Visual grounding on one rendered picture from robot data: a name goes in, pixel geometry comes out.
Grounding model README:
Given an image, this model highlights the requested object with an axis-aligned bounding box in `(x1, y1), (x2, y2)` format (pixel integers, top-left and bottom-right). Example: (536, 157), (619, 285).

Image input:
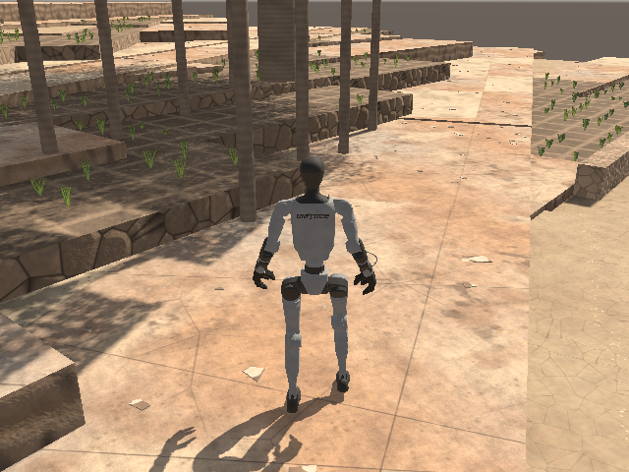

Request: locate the robot torso
(290, 194), (336, 295)

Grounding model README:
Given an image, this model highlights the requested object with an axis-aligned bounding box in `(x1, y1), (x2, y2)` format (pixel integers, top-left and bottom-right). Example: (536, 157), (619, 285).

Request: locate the robot right forearm
(352, 238), (373, 277)

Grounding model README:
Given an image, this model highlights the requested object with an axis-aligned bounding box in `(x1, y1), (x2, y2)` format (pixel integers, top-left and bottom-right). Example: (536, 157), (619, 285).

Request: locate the right robot upper arm
(333, 199), (362, 254)

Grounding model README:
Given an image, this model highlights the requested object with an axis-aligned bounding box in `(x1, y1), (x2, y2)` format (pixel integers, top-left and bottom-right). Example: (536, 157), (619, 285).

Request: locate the left robot hand
(253, 269), (275, 289)

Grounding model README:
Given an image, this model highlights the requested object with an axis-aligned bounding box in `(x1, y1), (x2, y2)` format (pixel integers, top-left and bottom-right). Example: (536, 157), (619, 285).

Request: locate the right robot hand
(354, 272), (376, 295)

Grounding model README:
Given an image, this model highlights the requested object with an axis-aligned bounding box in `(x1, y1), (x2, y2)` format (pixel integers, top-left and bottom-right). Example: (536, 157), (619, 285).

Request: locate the left robot upper arm
(264, 199), (293, 253)

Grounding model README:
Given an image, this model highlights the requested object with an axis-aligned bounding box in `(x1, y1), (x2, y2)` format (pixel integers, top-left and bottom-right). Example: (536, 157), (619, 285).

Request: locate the robot left forearm
(255, 237), (274, 273)

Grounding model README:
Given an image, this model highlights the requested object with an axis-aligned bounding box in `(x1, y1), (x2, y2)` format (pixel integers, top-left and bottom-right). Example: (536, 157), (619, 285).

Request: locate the right robot shin
(334, 315), (348, 380)

